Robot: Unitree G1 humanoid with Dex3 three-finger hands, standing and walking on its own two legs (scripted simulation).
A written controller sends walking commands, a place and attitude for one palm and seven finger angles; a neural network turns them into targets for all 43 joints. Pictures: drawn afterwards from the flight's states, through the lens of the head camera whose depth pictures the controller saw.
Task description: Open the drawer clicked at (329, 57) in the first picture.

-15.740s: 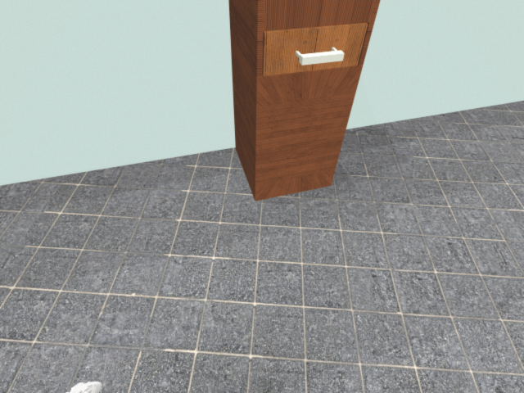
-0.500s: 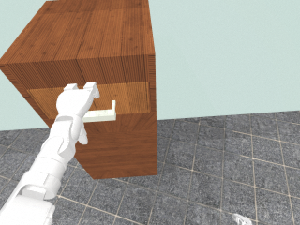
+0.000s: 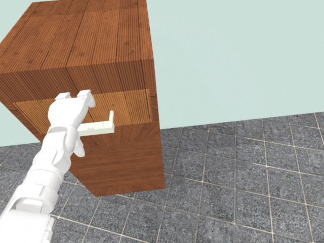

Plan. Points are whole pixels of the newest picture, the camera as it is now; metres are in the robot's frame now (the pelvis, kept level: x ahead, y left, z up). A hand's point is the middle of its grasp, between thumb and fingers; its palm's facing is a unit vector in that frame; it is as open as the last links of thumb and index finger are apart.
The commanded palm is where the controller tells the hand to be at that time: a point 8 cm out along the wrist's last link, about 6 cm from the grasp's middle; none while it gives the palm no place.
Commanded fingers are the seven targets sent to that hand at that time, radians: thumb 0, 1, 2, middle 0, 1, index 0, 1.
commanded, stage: move the hooked fingers above the handle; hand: left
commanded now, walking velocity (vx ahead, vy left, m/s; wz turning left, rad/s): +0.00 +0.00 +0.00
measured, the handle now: (88, 122) +0.45 +0.25 +0.00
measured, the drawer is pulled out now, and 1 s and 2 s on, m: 0.00 0.00 0.00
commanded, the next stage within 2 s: lower the fingers behind the handle in 0.40 s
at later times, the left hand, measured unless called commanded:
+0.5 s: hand (77, 123) +0.40 +0.25 +0.07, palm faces -0.01 -0.04 -1.00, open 13.9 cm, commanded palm +0.38 +0.25 +0.12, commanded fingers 0.00 -0.50 0.30 -0.30 -1.20 -0.30 -1.20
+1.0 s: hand (81, 131) +0.40 +0.24 +0.04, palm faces -0.01 -0.03 -1.00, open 13.8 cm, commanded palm +0.38 +0.25 +0.09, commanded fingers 0.00 -0.50 0.30 -0.30 -1.20 -0.30 -1.20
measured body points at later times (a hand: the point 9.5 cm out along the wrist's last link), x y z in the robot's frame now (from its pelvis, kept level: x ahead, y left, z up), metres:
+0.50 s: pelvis +0.00 +0.01 +0.00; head +0.03 -0.02 +0.45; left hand +0.40 +0.25 +0.12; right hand +0.11 -0.25 -0.13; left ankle -0.02 +0.12 -0.73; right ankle -0.03 -0.10 -0.73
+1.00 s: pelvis -0.01 +0.01 -0.01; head +0.04 -0.01 +0.44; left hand +0.39 +0.24 +0.09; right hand +0.09 -0.25 -0.14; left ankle -0.02 +0.12 -0.73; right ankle -0.03 -0.10 -0.73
